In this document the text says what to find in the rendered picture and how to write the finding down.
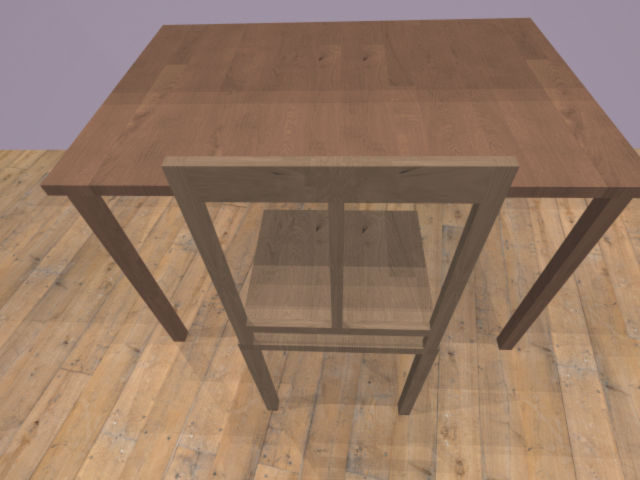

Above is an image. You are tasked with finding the chair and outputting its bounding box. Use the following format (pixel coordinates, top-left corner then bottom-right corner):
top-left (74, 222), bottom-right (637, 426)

top-left (161, 156), bottom-right (520, 415)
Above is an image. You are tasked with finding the table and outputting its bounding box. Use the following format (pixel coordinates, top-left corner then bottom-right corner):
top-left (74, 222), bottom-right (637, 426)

top-left (40, 18), bottom-right (640, 350)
